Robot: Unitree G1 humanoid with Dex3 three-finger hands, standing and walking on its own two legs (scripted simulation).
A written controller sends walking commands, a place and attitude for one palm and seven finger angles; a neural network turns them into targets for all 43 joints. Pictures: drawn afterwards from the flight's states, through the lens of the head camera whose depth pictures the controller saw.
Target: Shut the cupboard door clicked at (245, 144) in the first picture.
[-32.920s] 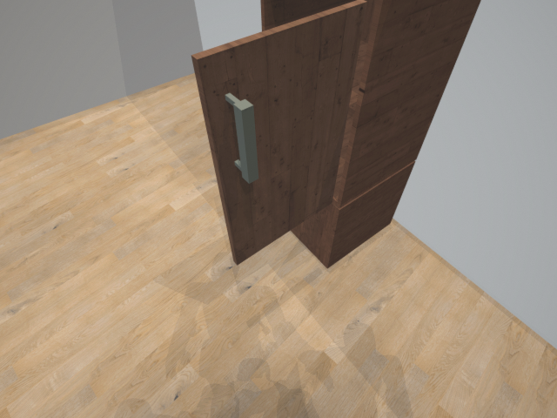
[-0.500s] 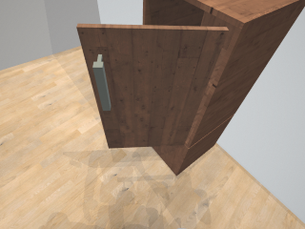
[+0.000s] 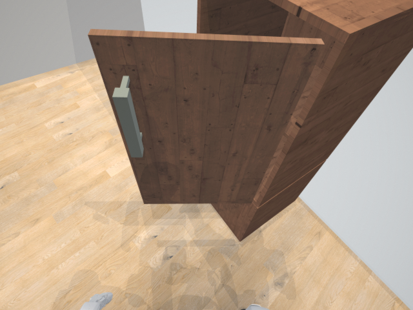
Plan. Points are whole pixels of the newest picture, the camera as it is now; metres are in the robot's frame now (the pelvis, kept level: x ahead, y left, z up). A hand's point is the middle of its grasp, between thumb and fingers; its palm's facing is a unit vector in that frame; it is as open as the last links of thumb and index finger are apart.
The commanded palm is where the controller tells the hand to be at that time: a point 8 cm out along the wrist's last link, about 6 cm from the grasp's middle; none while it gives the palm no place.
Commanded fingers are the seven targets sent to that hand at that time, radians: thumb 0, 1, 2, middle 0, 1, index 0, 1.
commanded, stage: come to a stop and stand still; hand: left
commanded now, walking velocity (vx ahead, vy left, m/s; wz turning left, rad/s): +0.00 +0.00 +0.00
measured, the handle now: (132, 119) +0.43 +0.18 +0.11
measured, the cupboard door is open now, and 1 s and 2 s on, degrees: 57 57 57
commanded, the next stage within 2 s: look again from close up in 0.86 s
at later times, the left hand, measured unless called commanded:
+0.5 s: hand out of the picture -0.02 +0.19 -0.15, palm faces -0.04 -0.98 -0.21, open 7.4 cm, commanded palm none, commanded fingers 0.00 0.90 0.90 -0.20 -0.30 -0.20 -0.30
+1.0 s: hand out of the picture -0.07 +0.16 -0.16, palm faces -0.05 -0.99 -0.15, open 7.4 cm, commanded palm none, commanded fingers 0.00 0.90 0.90 -0.20 -0.30 -0.20 -0.30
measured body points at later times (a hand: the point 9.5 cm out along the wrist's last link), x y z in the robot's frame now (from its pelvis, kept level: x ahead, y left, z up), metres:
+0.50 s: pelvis -0.04 +0.02 +0.02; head -0.02 +0.01 +0.47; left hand -0.02 +0.24 -0.14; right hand -0.02 -0.22 -0.14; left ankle -0.01 +0.10 -0.72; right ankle -0.09 -0.10 -0.72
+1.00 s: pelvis -0.05 +0.01 +0.02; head -0.03 +0.02 +0.47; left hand -0.07 +0.21 -0.15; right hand -0.11 -0.20 -0.14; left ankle -0.01 +0.10 -0.72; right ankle -0.09 -0.10 -0.72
